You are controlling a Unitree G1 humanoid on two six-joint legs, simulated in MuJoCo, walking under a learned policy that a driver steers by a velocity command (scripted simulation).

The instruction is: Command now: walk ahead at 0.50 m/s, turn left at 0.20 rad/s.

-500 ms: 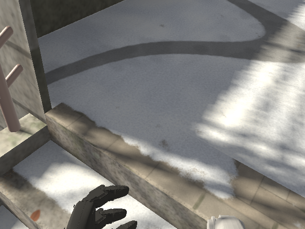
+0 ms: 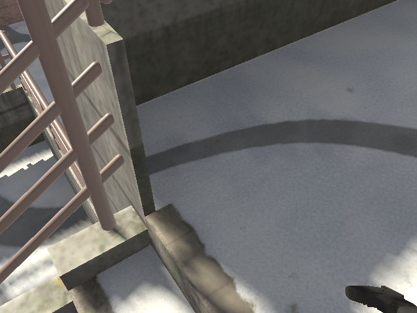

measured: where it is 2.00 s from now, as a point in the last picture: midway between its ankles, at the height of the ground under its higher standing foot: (306, 220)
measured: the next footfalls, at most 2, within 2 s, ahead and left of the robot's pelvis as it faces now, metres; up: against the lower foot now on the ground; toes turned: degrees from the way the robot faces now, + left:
left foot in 0.28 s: +0.31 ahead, +0.11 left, +0.00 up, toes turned -4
right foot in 0.72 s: +0.49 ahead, -0.13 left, +0.17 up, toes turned -23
